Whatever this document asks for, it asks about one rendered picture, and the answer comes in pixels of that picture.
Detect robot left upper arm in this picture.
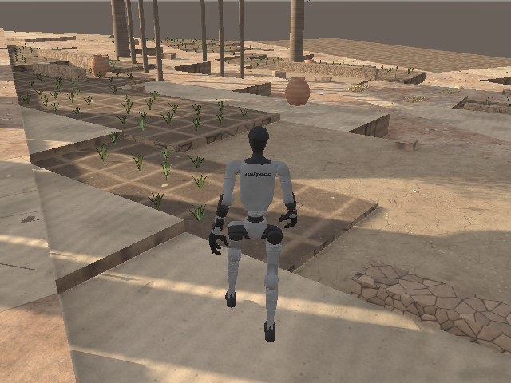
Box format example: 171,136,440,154
221,160,241,206

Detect robot right hand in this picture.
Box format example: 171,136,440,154
279,213,297,228

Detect robot head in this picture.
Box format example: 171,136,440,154
244,126,271,165

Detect right robot forearm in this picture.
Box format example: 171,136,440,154
285,192,297,218

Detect robot right foot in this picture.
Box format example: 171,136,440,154
264,321,275,342

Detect left robot forearm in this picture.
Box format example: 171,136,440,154
211,194,229,235

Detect robot right upper arm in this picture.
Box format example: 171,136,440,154
274,161,294,204

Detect robot left hand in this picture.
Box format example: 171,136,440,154
209,232,228,255

